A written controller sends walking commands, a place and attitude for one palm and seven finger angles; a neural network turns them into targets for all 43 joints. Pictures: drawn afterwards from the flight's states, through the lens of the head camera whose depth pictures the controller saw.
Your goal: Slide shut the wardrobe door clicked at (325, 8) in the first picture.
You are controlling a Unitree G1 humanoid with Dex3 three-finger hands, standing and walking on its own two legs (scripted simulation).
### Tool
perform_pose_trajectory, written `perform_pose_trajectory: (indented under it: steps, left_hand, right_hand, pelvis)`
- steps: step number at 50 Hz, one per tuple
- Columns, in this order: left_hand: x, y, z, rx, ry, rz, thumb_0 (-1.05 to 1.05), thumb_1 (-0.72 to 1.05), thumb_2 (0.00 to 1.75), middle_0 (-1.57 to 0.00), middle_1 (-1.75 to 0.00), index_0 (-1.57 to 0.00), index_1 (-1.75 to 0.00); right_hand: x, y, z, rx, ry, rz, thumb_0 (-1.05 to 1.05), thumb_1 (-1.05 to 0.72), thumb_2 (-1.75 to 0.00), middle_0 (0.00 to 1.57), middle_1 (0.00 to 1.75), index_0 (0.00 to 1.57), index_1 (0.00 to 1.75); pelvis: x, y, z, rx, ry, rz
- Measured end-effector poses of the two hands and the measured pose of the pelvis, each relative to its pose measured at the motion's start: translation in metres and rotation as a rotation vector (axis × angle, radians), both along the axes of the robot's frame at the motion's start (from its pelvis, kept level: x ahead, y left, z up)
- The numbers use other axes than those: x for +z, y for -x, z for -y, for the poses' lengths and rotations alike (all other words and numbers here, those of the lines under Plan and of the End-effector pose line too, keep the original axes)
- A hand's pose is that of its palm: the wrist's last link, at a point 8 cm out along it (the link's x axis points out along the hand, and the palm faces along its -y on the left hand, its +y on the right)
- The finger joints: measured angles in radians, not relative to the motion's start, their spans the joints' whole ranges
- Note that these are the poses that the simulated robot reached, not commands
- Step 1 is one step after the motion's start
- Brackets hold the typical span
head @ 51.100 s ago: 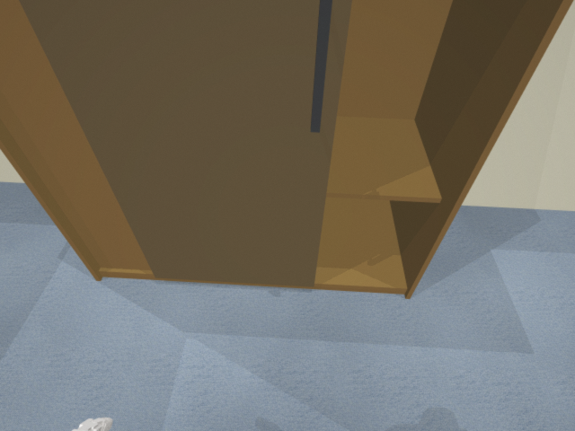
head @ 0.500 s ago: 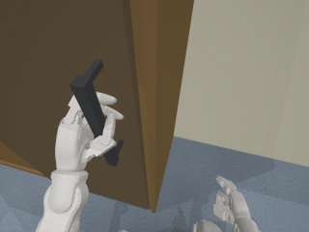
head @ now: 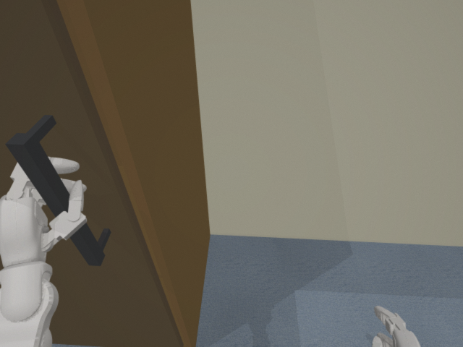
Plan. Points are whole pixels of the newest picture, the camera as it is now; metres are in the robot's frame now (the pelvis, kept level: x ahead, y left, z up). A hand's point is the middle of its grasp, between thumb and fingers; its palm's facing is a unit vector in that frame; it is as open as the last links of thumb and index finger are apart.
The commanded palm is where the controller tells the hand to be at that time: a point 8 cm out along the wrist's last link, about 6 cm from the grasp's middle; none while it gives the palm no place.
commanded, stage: stop walking and hold the door there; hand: left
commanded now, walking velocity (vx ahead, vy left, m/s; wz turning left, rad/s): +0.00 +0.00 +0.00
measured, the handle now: (74, 201) +0.28 +0.25 +0.17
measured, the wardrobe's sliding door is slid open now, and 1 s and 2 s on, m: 0.02 0.02 0.02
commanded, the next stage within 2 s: none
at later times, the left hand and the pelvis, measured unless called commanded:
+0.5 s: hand (77, 214) +0.25 +0.23 +0.18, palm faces +0.37 -0.90 -0.24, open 5.9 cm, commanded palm +0.21 +0.26 +0.15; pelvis -0.03 +0.02 +0.00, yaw -7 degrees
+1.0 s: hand (74, 215) +0.24 +0.23 +0.18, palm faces +0.25 -0.94 -0.21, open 5.8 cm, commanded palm +0.21 +0.27 +0.15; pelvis -0.05 +0.05 -0.01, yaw -3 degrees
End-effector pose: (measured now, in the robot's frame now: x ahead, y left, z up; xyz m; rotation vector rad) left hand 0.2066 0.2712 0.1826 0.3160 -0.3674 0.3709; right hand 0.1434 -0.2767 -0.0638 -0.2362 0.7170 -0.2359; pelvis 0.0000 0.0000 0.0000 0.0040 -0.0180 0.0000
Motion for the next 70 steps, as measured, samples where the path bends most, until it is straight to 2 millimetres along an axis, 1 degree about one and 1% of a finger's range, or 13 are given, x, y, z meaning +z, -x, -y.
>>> perform_pose_trajectory:
  steps: [5,10,15,20,24,37,44,50,55,59,62,66,70]
  left_hand:
    - [-0.001,0.000,0.000,-0.011,-0.004,0.008,-0.12,0.70,0.76,-0.46,-1.40,-0.29,-1.40]
    - [0.000,0.001,0.001,0.010,-0.016,-0.008,-0.14,0.70,0.75,-0.46,-1.40,-0.29,-1.40]
    - [0.000,0.000,-0.001,-0.016,-0.010,-0.011,-0.13,0.70,0.74,-0.46,-1.40,-0.30,-1.40]
    - [-0.002,-0.001,-0.001,-0.045,0.003,0.003,-0.13,0.71,0.76,-0.46,-1.40,-0.30,-1.40]
    - [-0.002,-0.001,-0.002,-0.046,-0.010,0.010,-0.14,0.70,0.76,-0.46,-1.40,-0.29,-1.40]
    - [-0.002,-0.001,0.000,-0.041,0.010,-0.004,-0.13,0.71,0.77,-0.46,-1.40,-0.29,-1.40]
    - [-0.002,-0.002,-0.005,-0.087,-0.008,0.004,-0.14,0.70,0.75,-0.46,-1.40,-0.30,-1.40]
    - [-0.004,-0.005,-0.009,-0.178,0.005,0.039,-0.15,0.69,0.78,-0.46,-1.41,-0.30,-1.40]
    - [-0.005,-0.006,-0.010,-0.217,0.028,0.043,-0.13,0.70,0.79,-0.44,-1.42,-0.30,-1.40]
    - [-0.005,-0.005,-0.008,-0.241,0.088,0.023,-0.09,0.72,0.79,-0.41,-1.42,-0.30,-1.40]
    - [-0.003,-0.003,-0.007,-0.254,0.127,-0.013,-0.06,0.74,0.79,-0.42,-1.41,-0.29,-1.40]
    - [-0.007,-0.003,-0.008,-0.280,0.102,0.001,-0.07,0.74,0.78,-0.43,-1.40,-0.26,-1.40]
    - [-0.010,-0.005,-0.010,-0.339,0.132,0.021,-0.07,0.75,0.79,-0.44,-1.40,-0.27,-1.40]
  right_hand:
    - [-0.005,0.017,-0.024,-0.006,-0.061,0.046,0.01,-0.91,-0.90,0.20,0.30,0.20,0.30]
    - [-0.025,0.038,-0.043,0.000,-0.127,0.012,0.01,-0.91,-0.89,0.20,0.30,0.20,0.30]
    - [-0.037,0.063,-0.049,-0.004,-0.123,-0.087,0.01,-0.91,-0.89,0.20,0.30,0.21,0.30]
    - [-0.033,0.077,-0.048,-0.044,-0.096,-0.112,0.01,-0.91,-0.89,0.20,0.30,0.21,0.30]
    - [-0.030,0.075,-0.046,-0.062,-0.087,-0.089,0.01,-0.91,-0.89,0.20,0.30,0.20,0.30]
    - [-0.014,0.046,-0.037,-0.032,-0.068,0.001,0.01,-0.91,-0.89,0.20,0.30,0.20,0.30]
    - [-0.015,0.043,-0.040,-0.015,-0.047,-0.017,0.01,-0.91,-0.89,0.20,0.30,0.20,0.30]
    - [-0.021,0.056,-0.064,-0.010,-0.034,-0.057,0.01,-0.91,-0.89,0.20,0.30,0.20,0.30]
    - [-0.028,0.069,-0.100,-0.018,-0.094,-0.048,0.01,-0.91,-0.89,0.20,0.30,0.20,0.30]
    - [-0.033,0.084,-0.130,0.002,-0.143,-0.091,0.01,-0.91,-0.89,0.20,0.30,0.20,0.30]
    - [-0.033,0.093,-0.147,0.024,-0.160,-0.127,0.01,-0.91,-0.89,0.20,0.30,0.20,0.30]
    - [-0.044,0.094,-0.155,0.068,-0.161,-0.127,0.01,-0.90,-0.89,0.20,0.30,0.21,0.30]
    - [-0.042,0.101,-0.155,0.019,-0.114,-0.143,0.01,-0.91,-0.89,0.20,0.30,0.21,0.30]
  pelvis:
    - [-0.004,0.013,-0.001,-0.066,-0.031,0.019]
    - [-0.007,0.022,0.000,-0.082,-0.019,0.016]
    - [-0.004,0.030,-0.008,-0.093,0.009,0.000]
    - [0.000,0.032,-0.016,-0.113,-0.007,0.001]
    - [-0.002,0.032,-0.015,-0.118,-0.021,0.008]
    - [0.001,0.035,-0.013,-0.111,0.004,-0.006]
    - [-0.002,0.043,-0.026,-0.070,0.018,-0.013]
    - [-0.009,0.055,-0.053,-0.059,-0.004,0.000]
    - [-0.009,0.065,-0.073,-0.085,0.013,0.011]
    - [-0.003,0.071,-0.081,-0.098,0.024,0.013]
    - [0.003,0.075,-0.086,-0.104,0.023,0.009]
    - [-0.009,0.088,-0.093,-0.118,-0.008,-0.008]
    - [-0.011,0.089,-0.108,-0.126,0.003,-0.001]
